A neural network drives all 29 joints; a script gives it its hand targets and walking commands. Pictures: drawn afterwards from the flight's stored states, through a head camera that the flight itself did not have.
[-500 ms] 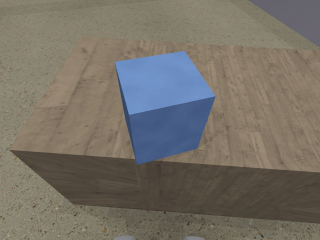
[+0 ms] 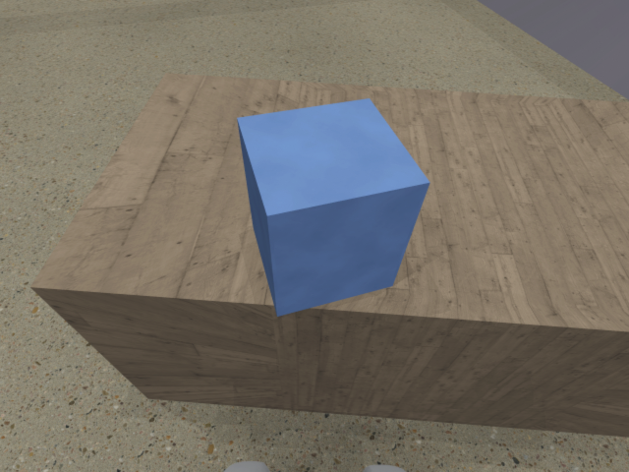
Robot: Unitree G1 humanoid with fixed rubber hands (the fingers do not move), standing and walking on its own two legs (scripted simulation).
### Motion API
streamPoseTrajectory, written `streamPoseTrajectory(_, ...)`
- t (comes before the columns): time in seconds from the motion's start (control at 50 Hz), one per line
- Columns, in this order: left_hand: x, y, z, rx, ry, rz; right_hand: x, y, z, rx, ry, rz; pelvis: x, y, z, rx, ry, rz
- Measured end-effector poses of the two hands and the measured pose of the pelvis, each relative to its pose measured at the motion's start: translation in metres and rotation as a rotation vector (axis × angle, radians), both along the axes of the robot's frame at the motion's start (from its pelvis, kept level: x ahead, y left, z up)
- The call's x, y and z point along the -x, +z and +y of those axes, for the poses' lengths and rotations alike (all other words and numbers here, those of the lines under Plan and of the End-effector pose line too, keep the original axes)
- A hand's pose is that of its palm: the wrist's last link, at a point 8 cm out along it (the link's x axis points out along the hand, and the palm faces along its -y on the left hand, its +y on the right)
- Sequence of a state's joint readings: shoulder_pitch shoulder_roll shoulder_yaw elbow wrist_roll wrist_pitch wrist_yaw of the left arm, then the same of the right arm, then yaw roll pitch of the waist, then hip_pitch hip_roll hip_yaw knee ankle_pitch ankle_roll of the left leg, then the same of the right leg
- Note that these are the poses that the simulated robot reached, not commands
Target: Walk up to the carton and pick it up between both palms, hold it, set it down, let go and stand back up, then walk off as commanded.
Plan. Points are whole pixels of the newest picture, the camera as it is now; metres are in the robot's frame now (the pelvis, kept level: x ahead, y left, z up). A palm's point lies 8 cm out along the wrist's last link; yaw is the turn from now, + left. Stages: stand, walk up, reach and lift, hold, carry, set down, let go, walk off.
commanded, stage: stand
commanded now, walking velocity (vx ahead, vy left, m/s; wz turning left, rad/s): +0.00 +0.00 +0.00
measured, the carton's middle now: (322, 210) +0.48 +0.00 +0.02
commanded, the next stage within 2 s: walk up in 1.02 s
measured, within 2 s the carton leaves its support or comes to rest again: neither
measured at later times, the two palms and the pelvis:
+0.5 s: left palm out of the picture +0.04 +0.26 -0.13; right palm out of the picture +0.05 -0.27 -0.12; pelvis -0.01 +0.01 +0.00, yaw +0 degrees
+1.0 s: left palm out of the picture +0.04 +0.26 -0.13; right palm out of the picture +0.05 -0.27 -0.12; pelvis -0.01 +0.00 +0.00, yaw +0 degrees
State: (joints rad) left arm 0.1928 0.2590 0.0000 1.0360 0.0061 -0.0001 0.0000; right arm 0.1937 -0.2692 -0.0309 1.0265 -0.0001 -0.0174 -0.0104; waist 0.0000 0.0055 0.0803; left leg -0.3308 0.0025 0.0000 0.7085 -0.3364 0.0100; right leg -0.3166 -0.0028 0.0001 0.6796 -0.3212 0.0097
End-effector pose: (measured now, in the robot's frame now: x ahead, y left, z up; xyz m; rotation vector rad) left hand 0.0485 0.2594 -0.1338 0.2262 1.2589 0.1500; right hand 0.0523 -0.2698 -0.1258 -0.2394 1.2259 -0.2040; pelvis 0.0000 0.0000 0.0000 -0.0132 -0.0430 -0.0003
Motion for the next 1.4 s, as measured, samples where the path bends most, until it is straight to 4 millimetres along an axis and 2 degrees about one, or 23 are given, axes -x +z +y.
streamPoseTrajectory(0.36,0.007,-0.001,0.005,0.005,0.003,0.009,0.005,0.002,0.005,0.005,-0.001,0.000,0.005,0.001,0.005,0.007,0.000,0.001)
streamPoseTrajectory(1.24,0.009,0.001,0.005,0.003,0.007,0.013,0.007,0.003,0.004,0.002,-0.004,0.001,0.005,0.003,0.005,0.006,0.000,0.008)
streamPoseTrajectory(1.4,0.007,0.004,0.014,-0.016,-0.002,-0.006,0.007,0.004,0.004,-0.005,-0.001,0.006,0.005,0.003,0.005,0.007,-0.001,0.010)
